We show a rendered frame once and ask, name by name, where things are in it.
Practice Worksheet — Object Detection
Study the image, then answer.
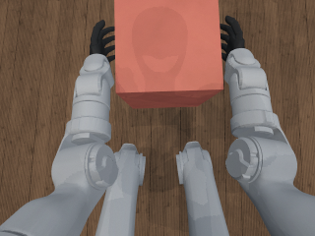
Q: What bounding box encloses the robot right upper arm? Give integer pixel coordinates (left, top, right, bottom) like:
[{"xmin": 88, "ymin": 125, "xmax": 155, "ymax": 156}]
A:
[{"xmin": 225, "ymin": 136, "xmax": 315, "ymax": 236}]

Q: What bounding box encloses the right robot forearm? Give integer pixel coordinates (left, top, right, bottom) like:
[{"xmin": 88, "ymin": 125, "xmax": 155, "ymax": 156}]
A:
[{"xmin": 223, "ymin": 48, "xmax": 297, "ymax": 163}]

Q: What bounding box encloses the robot left upper arm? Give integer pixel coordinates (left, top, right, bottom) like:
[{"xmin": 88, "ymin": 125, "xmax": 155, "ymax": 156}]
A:
[{"xmin": 0, "ymin": 142, "xmax": 119, "ymax": 236}]

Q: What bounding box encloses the left robot hand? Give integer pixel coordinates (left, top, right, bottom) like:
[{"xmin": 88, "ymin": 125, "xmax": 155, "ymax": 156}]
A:
[{"xmin": 90, "ymin": 20, "xmax": 115, "ymax": 63}]

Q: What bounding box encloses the carton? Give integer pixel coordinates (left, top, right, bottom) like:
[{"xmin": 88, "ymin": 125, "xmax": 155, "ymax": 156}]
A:
[{"xmin": 114, "ymin": 0, "xmax": 224, "ymax": 109}]

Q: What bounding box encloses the right robot hand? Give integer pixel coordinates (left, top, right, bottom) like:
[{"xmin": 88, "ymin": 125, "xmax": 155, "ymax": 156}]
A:
[{"xmin": 220, "ymin": 16, "xmax": 245, "ymax": 63}]

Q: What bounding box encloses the left robot forearm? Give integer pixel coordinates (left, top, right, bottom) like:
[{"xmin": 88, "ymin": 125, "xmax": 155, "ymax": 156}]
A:
[{"xmin": 51, "ymin": 53, "xmax": 114, "ymax": 173}]

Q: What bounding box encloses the robot left thigh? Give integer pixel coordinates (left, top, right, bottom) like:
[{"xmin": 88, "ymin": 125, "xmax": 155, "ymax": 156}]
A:
[{"xmin": 95, "ymin": 148, "xmax": 146, "ymax": 236}]

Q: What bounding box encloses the robot left shin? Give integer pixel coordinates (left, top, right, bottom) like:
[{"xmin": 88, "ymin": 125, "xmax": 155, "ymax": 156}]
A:
[{"xmin": 114, "ymin": 144, "xmax": 138, "ymax": 161}]

